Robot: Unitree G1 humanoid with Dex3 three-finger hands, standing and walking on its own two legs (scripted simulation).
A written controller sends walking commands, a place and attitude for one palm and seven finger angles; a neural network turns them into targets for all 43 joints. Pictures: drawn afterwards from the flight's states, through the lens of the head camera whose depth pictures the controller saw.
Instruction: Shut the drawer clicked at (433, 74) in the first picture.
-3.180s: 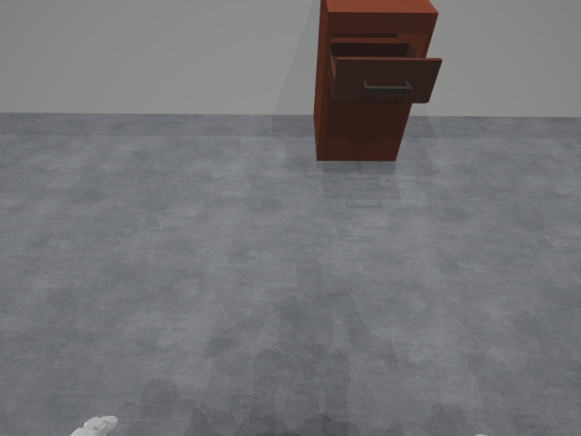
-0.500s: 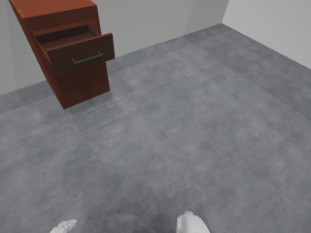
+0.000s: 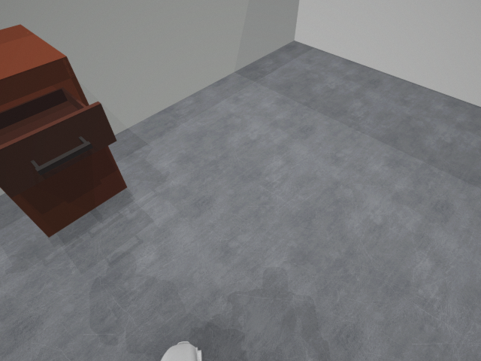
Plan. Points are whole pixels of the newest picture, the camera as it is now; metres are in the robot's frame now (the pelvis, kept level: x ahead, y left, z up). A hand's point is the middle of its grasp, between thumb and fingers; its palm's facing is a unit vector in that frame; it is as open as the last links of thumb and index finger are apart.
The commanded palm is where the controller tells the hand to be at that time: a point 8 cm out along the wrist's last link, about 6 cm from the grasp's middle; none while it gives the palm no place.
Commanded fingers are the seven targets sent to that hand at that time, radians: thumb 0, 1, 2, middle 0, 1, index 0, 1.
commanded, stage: walk to a spot facing it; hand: left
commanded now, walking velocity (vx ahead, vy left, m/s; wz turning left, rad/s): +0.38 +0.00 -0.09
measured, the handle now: (62, 154) +0.75 +0.63 -0.19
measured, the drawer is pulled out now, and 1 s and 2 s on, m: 0.23 0.23 0.23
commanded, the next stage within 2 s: turn to face it in 0.90 s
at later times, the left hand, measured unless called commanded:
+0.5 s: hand (134, 336) +0.20 +0.23 -0.18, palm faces -0.02 -0.99 -0.13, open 7.4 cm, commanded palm none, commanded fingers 0.00 0.90 0.90 -0.20 -0.30 -0.20 -0.30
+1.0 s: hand (204, 206) +0.52 +0.12 -0.16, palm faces -0.16 -0.96 -0.23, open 7.1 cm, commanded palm none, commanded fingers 0.00 0.90 0.90 -0.20 -0.30 -0.20 -0.30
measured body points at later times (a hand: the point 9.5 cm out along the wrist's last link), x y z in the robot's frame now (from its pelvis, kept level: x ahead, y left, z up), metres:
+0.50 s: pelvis +0.20 +0.06 +0.01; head +0.20 +0.08 +0.45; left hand +0.21 +0.28 -0.16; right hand +0.21 -0.18 -0.13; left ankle +0.20 +0.14 -0.74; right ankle +0.22 -0.09 -0.65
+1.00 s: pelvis +0.39 -0.04 +0.00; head +0.41 -0.05 +0.45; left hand +0.53 +0.17 -0.14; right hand +0.32 -0.24 -0.17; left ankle +0.42 +0.10 -0.66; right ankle +0.40 -0.12 -0.74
